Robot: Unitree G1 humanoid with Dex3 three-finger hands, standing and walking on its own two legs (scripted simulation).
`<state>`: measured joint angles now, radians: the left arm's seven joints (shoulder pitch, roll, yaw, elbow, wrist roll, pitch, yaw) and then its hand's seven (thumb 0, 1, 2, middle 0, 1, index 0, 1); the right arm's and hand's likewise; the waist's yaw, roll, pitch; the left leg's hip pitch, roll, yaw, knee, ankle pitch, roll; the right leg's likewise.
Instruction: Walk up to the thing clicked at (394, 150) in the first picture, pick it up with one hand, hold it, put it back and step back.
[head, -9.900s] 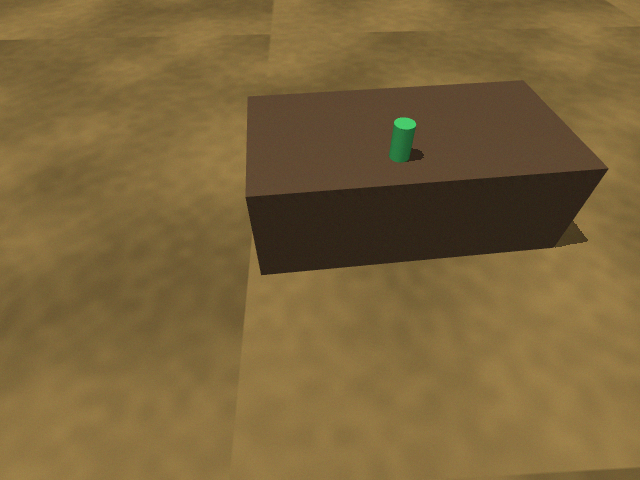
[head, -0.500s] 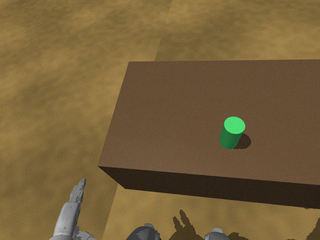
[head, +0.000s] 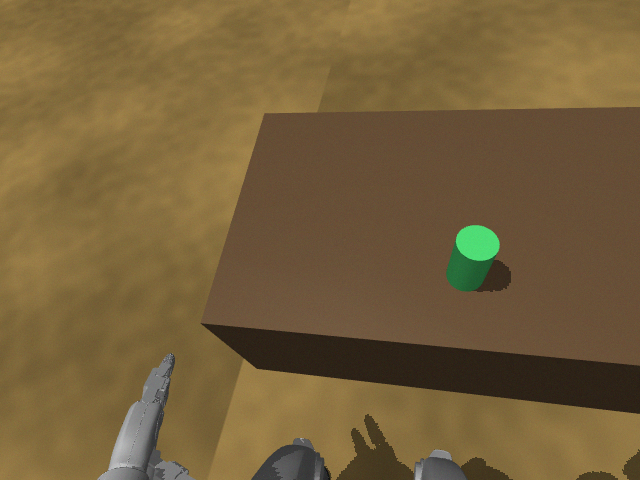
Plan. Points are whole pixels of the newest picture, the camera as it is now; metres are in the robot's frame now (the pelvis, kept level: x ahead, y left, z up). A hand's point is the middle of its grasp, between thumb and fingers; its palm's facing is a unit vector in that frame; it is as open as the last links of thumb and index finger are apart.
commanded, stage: approach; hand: right
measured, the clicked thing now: (470, 260) +0.52 -0.16 -0.23
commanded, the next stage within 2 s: close in in 0.52 s
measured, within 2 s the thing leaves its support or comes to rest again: neither
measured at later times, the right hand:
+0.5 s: hand (571, 265) +0.46 -0.28 -0.11, palm faces +0.10 +0.99 +0.06, open 17.7 cm
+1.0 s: hand (492, 279) +0.48 -0.19 -0.21, palm faces +0.08 +1.00 +0.04, open 17.7 cm
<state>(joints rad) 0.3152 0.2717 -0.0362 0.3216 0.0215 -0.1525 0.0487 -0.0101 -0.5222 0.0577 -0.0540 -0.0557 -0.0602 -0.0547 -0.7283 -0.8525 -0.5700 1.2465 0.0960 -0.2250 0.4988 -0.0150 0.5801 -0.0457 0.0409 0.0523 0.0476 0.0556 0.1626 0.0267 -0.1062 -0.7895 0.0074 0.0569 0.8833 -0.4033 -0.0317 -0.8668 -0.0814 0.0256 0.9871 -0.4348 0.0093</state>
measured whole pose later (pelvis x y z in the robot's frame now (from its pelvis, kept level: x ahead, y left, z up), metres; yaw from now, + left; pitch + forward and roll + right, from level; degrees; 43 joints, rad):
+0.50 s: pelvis -0.03 +0.00 -0.08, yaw +3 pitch +28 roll +7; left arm 0.34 0.29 0.03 0.00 0.09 -0.20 -0.02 -0.01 -0.54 0.06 -0.05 -0.04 -0.05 -0.05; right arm -0.72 -0.78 -0.68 1.27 0.10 -0.54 0.44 -0.02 0.60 -0.02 0.06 0.04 0.06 0.05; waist 0.30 0.06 -0.11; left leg -1.26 -0.01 0.07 1.29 -0.53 -0.03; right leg -1.34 -0.10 0.07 1.40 -0.56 0.01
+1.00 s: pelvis -0.05 +0.01 -0.17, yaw +5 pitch +32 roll +8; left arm 0.46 0.32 0.15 -0.35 0.10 -0.15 -0.08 -0.01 -0.52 0.05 -0.05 -0.05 -0.06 -0.05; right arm -0.73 -0.64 -0.65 1.09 -0.01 -0.55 0.21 -0.02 0.60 -0.01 0.06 0.04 0.06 0.05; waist 0.39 0.04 -0.15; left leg -1.58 -0.02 0.08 1.61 -0.60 -0.02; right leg -1.66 -0.10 0.11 1.72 -0.63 0.02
